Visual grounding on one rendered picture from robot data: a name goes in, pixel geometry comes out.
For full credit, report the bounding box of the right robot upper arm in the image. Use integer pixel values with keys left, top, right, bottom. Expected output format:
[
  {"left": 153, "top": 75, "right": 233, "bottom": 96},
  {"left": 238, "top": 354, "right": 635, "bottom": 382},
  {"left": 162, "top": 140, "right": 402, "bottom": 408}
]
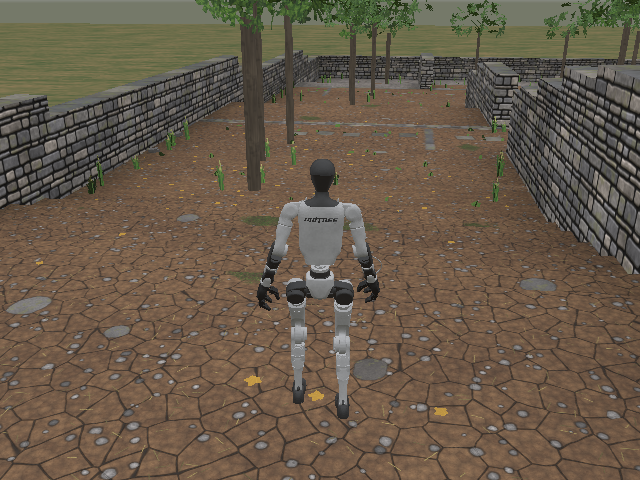
[{"left": 342, "top": 203, "right": 368, "bottom": 258}]

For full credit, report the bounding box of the humanoid robot head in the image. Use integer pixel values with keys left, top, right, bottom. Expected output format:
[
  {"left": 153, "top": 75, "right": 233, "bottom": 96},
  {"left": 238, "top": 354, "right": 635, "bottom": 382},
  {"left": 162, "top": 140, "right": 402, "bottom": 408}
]
[{"left": 304, "top": 159, "right": 339, "bottom": 207}]

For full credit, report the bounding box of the right robot hand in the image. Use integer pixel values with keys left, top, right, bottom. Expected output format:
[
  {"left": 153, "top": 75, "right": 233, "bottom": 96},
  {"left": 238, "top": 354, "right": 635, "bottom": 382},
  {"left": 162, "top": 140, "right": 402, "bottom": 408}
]
[{"left": 357, "top": 279, "right": 380, "bottom": 303}]

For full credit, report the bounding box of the robot left forearm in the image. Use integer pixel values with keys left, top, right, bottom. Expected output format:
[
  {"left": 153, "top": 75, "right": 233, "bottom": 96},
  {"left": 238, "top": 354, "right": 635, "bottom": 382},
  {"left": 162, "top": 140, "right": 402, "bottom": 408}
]
[{"left": 260, "top": 241, "right": 282, "bottom": 287}]

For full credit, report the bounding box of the left robot upper arm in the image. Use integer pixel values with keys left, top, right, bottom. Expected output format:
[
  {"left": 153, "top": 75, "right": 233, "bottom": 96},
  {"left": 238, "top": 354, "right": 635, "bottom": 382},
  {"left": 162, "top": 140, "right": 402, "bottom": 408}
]
[{"left": 272, "top": 201, "right": 301, "bottom": 257}]

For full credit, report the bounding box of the left robot hand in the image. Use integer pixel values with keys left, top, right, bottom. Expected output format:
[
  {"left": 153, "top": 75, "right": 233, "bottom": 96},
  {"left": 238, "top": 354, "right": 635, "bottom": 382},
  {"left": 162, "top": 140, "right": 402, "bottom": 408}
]
[{"left": 256, "top": 283, "right": 280, "bottom": 311}]

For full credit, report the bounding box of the robot right shin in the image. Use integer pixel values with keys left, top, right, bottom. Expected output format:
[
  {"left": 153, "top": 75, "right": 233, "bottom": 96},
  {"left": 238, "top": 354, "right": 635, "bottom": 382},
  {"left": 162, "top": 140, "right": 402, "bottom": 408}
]
[{"left": 336, "top": 336, "right": 350, "bottom": 405}]

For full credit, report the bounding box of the robot right forearm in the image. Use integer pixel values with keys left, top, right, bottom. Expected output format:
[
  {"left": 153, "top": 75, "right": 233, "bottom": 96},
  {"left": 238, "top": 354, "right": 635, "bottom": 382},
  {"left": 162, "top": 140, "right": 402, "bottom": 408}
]
[{"left": 358, "top": 242, "right": 377, "bottom": 283}]

